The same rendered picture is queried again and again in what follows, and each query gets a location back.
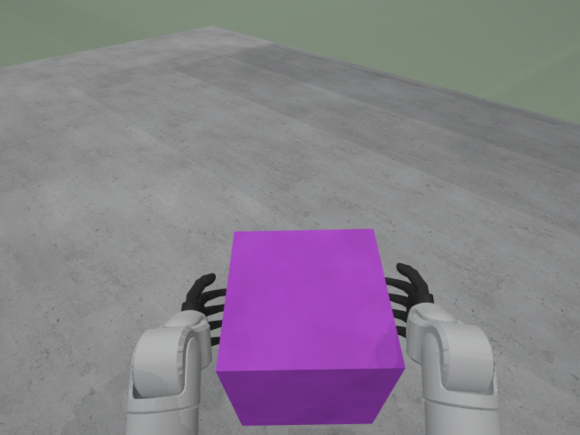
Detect right robot hand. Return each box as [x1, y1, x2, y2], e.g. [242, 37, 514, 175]
[385, 263, 434, 338]

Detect robot right forearm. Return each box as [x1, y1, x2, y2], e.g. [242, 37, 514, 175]
[406, 303, 502, 435]

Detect carton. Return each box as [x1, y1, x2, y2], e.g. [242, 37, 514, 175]
[216, 228, 405, 426]

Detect robot left forearm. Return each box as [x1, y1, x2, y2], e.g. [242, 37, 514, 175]
[125, 310, 212, 435]

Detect left robot hand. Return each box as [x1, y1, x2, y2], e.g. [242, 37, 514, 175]
[181, 273, 227, 346]

